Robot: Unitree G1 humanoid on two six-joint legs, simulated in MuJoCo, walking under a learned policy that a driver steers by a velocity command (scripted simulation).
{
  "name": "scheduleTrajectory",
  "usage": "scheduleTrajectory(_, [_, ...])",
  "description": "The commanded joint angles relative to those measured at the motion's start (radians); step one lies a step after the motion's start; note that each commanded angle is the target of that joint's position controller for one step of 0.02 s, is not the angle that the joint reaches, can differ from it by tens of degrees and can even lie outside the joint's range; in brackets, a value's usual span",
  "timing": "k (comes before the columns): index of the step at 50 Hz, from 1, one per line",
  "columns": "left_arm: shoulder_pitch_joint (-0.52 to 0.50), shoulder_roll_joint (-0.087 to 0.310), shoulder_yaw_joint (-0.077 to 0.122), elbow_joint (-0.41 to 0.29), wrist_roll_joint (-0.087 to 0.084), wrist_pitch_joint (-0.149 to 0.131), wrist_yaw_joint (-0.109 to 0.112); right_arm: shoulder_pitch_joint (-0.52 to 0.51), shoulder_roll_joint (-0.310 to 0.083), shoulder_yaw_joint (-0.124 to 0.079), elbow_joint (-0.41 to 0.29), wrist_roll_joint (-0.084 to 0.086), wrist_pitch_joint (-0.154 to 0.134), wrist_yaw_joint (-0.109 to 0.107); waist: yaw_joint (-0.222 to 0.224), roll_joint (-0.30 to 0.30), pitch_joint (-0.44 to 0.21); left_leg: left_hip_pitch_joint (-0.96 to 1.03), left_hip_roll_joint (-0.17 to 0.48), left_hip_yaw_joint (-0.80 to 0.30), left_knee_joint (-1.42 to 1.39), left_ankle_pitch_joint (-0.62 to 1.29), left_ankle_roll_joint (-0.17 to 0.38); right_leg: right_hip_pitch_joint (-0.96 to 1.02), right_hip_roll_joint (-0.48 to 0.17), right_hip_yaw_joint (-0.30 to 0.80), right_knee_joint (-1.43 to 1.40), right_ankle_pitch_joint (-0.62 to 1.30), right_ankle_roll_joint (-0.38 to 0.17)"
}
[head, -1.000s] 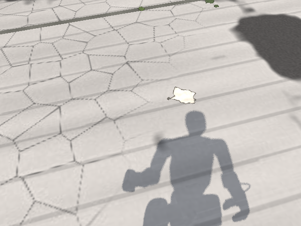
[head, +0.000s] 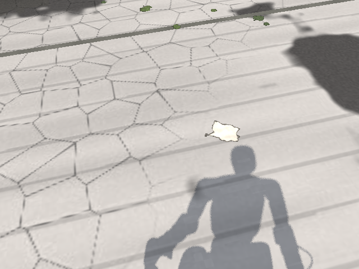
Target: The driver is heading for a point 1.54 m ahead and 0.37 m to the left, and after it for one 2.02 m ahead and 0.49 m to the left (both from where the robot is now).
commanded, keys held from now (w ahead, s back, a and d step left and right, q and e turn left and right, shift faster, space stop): w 0.14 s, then w+q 0.58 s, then w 0.10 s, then no key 0.18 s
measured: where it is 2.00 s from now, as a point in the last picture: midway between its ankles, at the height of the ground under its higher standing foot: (153, 243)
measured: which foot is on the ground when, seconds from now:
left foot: down 0.00-0.00, up 0.02-0.50, down 0.52-1.00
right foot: down 0.00-0.50, up 0.52-0.98, down 1.00-1.00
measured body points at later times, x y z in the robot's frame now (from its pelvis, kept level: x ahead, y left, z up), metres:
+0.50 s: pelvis +0.23 +0.04 -0.01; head +0.26 +0.05 +0.44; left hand +0.13 +0.29 -0.15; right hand +0.46 -0.16 -0.11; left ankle +0.36 +0.15 -0.72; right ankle +0.02 -0.10 -0.72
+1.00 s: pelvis +0.51 +0.10 +0.00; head +0.54 +0.12 +0.45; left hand +0.64 +0.40 -0.09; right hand +0.62 -0.16 -0.12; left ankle +0.36 +0.15 -0.72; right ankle +0.70 +0.05 -0.72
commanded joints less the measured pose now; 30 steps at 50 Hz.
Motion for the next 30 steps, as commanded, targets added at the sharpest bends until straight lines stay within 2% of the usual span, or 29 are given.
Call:
scheduleTrajectory(1, [0.35, 0.247, 0.064, 0.053, 0.0, -0.02, -0.005, -0.098, -0.048, 0.001, -0.125, -0.004, -0.041, 0.002, 0.171, -0.339, -0.054, -0.581, -0.096, 0.063, 0.495, 0.132, 0.018, 0.521, -0.321, 0.651, -0.361, -0.149, -0.217])
scheduleTrajectory(2, [0.312, 0.17, 0.029, 0.051, 0.016, -0.034, -0.012, -0.142, -0.07, -0.008, -0.145, 0.012, -0.056, 0.004, 0.139, -0.264, -0.048, -0.678, -0.085, -0.076, 0.701, -0.066, 0.035, 0.492, -0.398, 0.81, -0.427, -0.184, -0.25])
scheduleTrajectory(3, [0.227, 0.127, 0.01, 0.025, 0.019, -0.046, -0.012, -0.158, -0.084, -0.014, -0.155, 0.033, -0.066, 0.013, 0.099, -0.194, 0.028, -0.738, -0.028, -0.104, 0.775, -0.011, 0.068, 0.426, -0.389, 0.702, -0.415, -0.177, -0.224])
scheduleTrajectory(4, [0.169, 0.096, -0.004, 0.003, 0.022, -0.051, -0.015, -0.164, -0.086, -0.016, -0.151, 0.033, -0.072, 0.019, 0.073, -0.136, 0.047, -0.733, 0.019, -0.094, 0.755, 0.085, 0.093, 0.374, -0.342, 0.577, -0.423, -0.154, -0.187])
scheduleTrajectory(5, [0.135, 0.086, -0.013, -0.009, 0.023, -0.052, -0.018, -0.173, -0.087, -0.025, -0.151, 0.024, -0.074, 0.019, 0.052, -0.105, 0.078, -0.727, 0.053, -0.078, 0.691, 0.162, 0.1, 0.326, -0.309, 0.48, -0.438, -0.082, -0.161])
scheduleTrajectory(6, [0.127, 0.07, -0.022, -0.012, 0.028, -0.051, -0.017, -0.176, -0.102, -0.035, -0.151, 0.013, -0.068, 0.02, 0.039, -0.109, 0.077, -0.679, 0.075, -0.067, 0.638, 0.21, 0.098, 0.288, -0.269, 0.395, -0.452, -0.006, -0.135])
scheduleTrajectory(7, [0.142, 0.067, -0.026, -0.01, 0.031, -0.045, -0.013, -0.169, -0.095, -0.039, -0.149, 0.01, -0.06, 0.024, 0.032, -0.121, 0.071, -0.648, 0.08, -0.052, 0.6, 0.237, 0.089, 0.269, -0.245, 0.34, -0.464, 0.048, -0.126])
scheduleTrajectory(9, [0.18, 0.093, -0.025, -0.001, 0.035, -0.041, 0.003, -0.187, -0.069, -0.039, -0.153, 0.009, -0.041, 0.03, 0.03, -0.11, 0.077, -0.664, 0.085, -0.029, 0.539, 0.283, 0.061, 0.267, -0.237, 0.255, -0.486, 0.147, -0.127])
scheduleTrajectory(11, [0.2, 0.12, -0.02, 0.001, 0.042, -0.039, 0.017, -0.263, -0.051, -0.034, -0.185, 0.007, -0.031, 0.031, 0.043, -0.093, 0.097, -0.711, 0.085, -0.031, 0.448, 0.342, 0.038, 0.262, -0.246, 0.202, -0.506, 0.202, -0.13])
scheduleTrajectory(13, [0.199, 0.129, -0.019, -0.006, 0.046, -0.036, 0.027, -0.33, -0.038, -0.026, -0.215, 0.006, -0.028, 0.036, 0.054, -0.096, 0.106, -0.709, 0.072, -0.031, 0.333, 0.421, 0.031, 0.245, -0.24, 0.137, -0.518, 0.24, -0.121])
scheduleTrajectory(17, [0.231, 0.136, -0.015, -0.011, 0.036, -0.036, 0.033, -0.452, -0.032, -0.012, -0.268, 0.006, -0.03, 0.057, 0.083, -0.091, 0.133, -0.659, 0.044, 0.019, 0.165, 0.534, 0.05, 0.254, -0.245, 0.023, -0.537, 0.287, -0.104])
scheduleTrajectory(20, [0.255, 0.141, -0.01, -0.008, 0.028, -0.023, 0.031, -0.508, -0.032, -0.006, -0.308, 0.007, -0.031, 0.079, 0.085, -0.086, 0.147, -0.661, 0.031, 0.04, 0.097, 0.499, 0.086, 0.352, -0.276, -0.03, -0.488, 0.37, -0.087])
scheduleTrajectory(21, [0.248, 0.151, -0.007, -0.014, 0.027, -0.017, 0.031, -0.511, -0.04, -0.009, -0.319, 0.006, -0.032, 0.087, 0.074, -0.093, 0.139, -0.641, 0.015, 0.058, 0.082, 0.461, 0.102, 0.383, -0.285, -0.048, -0.449, 0.473, -0.078])
scheduleTrajectory(23, [0.22, 0.187, 0.003, -0.035, 0.027, -0.004, 0.036, -0.462, -0.08, -0.028, -0.331, 0.004, -0.03, 0.099, 0.022, -0.139, 0.07, -0.519, -0.047, 0.117, 0.088, 0.367, 0.139, 0.428, -0.296, -0.083, -0.299, 0.858, -0.056])
scheduleTrajectory(24, [0.204, 0.199, 0.007, -0.048, 0.032, 0.006, 0.041, -0.354, -0.117, -0.049, -0.312, 0.006, -0.027, 0.101, -0.039, -0.161, -0.001, -0.387, -0.09, 0.14, 0.093, 0.332, 0.16, 0.425, -0.289, -0.102, -0.143, 1.011, -0.041])
scheduleTrajectory(25, [0.189, 0.2, 0.005, -0.064, 0.033, 0.014, 0.045, -0.19, -0.17, -0.081, -0.271, 0.009, -0.022, 0.096, -0.123, -0.152, -0.093, -0.158, -0.131, 0.138, 0.054, 0.35, 0.193, 0.343, -0.256, -0.121, 0.078, 1.025, -0.013])
scheduleTrajectory(26, [0.202, 0.18, -0.007, -0.093, 0.045, 0.008, 0.045, -0.04, -0.254, -0.113, -0.244, 0.009, -0.012, 0.075, -0.169, -0.034, -0.19, 0.144, 0.004, -0.108, 0.027, 0.289, 0.249, 0.085, -0.209, -0.125, 0.396, 0.721, 0.025])
scheduleTrajectory(27, [0.308, 0.009, -0.056, -0.136, 0.054, -0.029, 0.02, -0.04, -0.323, -0.115, -0.249, 0.006, -0.017, 0.073, -0.042, 0.212, -0.324, 0.451, 0.269, -0.728, -0.128, 0.059, 0.45, -0.331, 0.022, -0.008, 0.755, -0.233, 0.08])
scheduleTrajectory(28, [0.168, 0.114, -0.034, -0.159, 0.01, -0.079, 0.005, -0.007, -0.235, -0.092, -0.25, -0.003, -0.022, 0.07, -0.116, 0.108, -0.35, 0.461, 0.273, -0.839, -0.269, 0.007, 0.422, -0.439, 0.009, 0.184, 0.851, -0.254, 0.049])
scheduleTrajectory(29, [0.079, 0.161, -0.019, -0.196, -0.022, -0.101, 0.001, -0.061, -0.195, -0.081, -0.251, -0.012, -0.033, 0.065, -0.106, 0.09, -0.199, 0.354, 0.245, -0.685, -0.277, 0.091, 0.368, -0.52, -0.042, 0.176, 0.836, -0.167, 0.02])
scheduleTrajectory(30, [0.052, 0.16, -0.019, -0.202, -0.012, -0.111, 0.009, -0.146, -0.167, -0.071, -0.275, -0.011, -0.043, 0.067, -0.061, -0.03, -0.128, 0.187, 0.202, -0.557, -0.284, 0.218, 0.339, -0.472, -0.092, 0.176, 0.754, -0.077, 0.011])
Velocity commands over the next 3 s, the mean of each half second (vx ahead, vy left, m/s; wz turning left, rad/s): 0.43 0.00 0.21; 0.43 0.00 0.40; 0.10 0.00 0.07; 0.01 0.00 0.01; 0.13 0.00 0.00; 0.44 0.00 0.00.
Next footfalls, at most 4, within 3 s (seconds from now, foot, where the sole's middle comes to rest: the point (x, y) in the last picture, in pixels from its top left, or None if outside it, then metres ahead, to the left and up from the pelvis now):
0.52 left None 0.40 0.16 -0.76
1.00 right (177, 218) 0.74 0.06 -0.76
1.30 left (120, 250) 0.61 0.28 -0.76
2.92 left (98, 168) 1.01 0.42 -0.76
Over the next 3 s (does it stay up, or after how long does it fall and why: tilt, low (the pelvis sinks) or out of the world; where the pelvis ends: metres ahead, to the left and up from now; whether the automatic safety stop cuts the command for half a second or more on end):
stays up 0.91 0.29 0.00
